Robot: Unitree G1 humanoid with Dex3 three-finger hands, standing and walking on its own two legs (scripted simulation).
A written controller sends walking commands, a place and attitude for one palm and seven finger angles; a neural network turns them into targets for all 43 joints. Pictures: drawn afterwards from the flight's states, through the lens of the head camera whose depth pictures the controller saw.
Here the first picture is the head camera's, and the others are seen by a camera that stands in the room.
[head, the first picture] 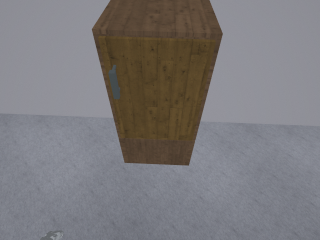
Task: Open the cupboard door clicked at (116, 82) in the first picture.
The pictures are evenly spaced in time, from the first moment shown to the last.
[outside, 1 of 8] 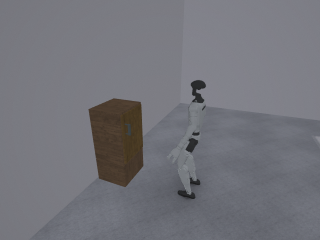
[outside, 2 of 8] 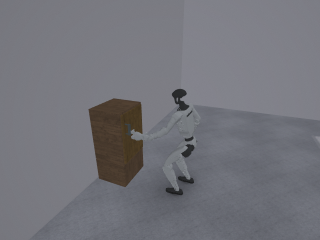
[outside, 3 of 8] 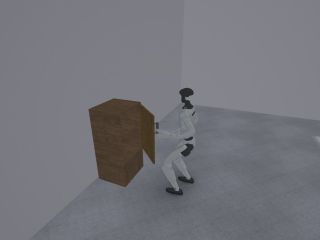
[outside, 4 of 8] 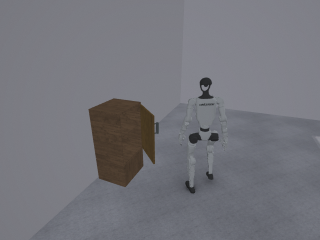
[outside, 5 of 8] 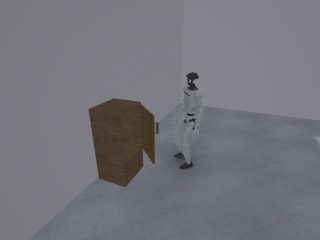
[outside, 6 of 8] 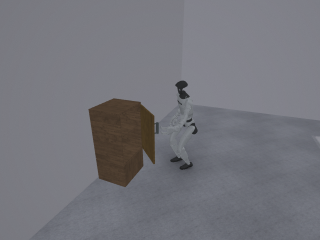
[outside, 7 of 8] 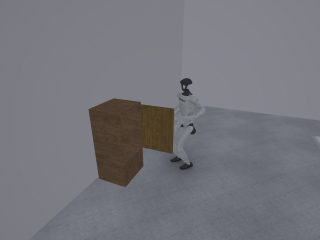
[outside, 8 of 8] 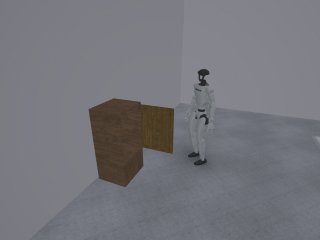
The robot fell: no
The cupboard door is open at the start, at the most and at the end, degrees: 0 92 91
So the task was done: yes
